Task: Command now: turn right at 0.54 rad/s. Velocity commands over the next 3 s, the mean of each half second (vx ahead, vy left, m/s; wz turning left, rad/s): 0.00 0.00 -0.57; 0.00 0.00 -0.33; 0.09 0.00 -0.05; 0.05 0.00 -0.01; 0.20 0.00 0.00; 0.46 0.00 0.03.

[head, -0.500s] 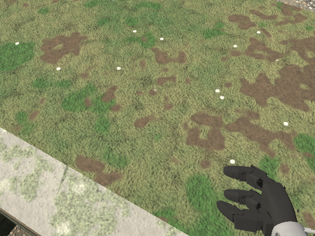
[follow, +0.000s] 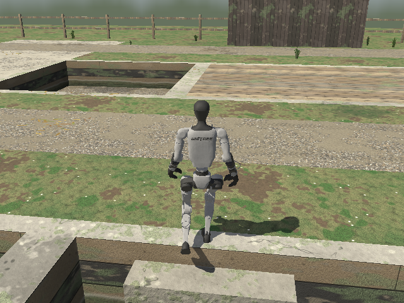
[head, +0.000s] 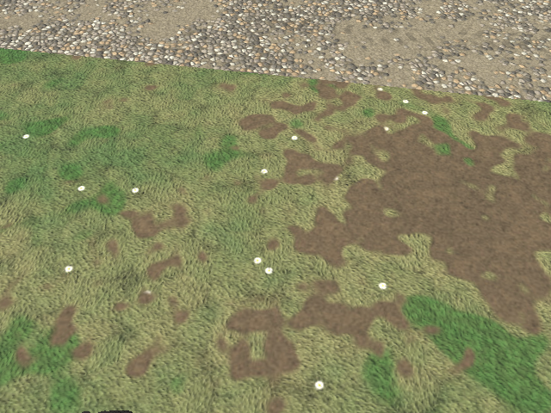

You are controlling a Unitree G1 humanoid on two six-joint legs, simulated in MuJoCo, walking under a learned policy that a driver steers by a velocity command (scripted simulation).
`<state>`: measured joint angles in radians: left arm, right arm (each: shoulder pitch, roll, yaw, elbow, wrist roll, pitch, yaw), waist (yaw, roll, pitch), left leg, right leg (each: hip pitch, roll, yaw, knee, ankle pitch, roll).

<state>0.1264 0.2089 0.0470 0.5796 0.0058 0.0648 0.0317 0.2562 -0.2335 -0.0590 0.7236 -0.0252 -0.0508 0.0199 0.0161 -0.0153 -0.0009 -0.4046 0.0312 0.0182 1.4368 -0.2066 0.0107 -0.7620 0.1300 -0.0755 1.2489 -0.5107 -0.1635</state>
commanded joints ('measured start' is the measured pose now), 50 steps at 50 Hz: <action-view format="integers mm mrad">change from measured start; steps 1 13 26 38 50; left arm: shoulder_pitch -85 133 191 132 113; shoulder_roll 113 148 179 138 35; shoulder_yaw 44 58 62 49 -11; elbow -29 -24 -14 40 100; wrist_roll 13 7 16 12 4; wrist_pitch -59 -78 -79 -57 -60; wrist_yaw -4 38 3 -35 -25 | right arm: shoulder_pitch -5 -191 -266 -142 22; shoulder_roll -7 -21 -65 -54 -70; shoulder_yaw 10 23 22 30 16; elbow -205 -208 -186 -193 -113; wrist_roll -39 -2 16 8 10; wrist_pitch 8 82 58 16 12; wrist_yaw -29 -73 -41 -59 -43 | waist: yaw -102 52 41 -3 -2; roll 18 -54 -145 162 142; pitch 6 -120 -74 -64 -44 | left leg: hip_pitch -405 -519 -231 234 142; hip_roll -65 9 -98 162 106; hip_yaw -140 -87 -93 -265 -196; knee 498 -181 -594 -1105 -1033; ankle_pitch -39 28 -169 374 240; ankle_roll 14 -56 -24 172 142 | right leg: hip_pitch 160 646 653 235 613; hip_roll -216 -207 -179 -24 -95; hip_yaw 762 611 667 218 98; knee -762 -840 -783 -104 -887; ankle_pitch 124 480 792 51 325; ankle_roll -112 62 -20 221 174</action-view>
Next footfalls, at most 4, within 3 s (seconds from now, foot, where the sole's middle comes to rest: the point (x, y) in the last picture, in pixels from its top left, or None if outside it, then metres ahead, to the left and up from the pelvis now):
0.64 left None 0.27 0.11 -0.66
1.02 right None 0.16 -0.06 -0.66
2.44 right None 0.24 -0.11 -0.66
2.92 left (328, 348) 0.63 -0.09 -0.66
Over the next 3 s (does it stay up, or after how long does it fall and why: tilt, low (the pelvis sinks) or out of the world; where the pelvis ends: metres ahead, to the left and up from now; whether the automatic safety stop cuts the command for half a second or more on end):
stays up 0.48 -0.09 0.10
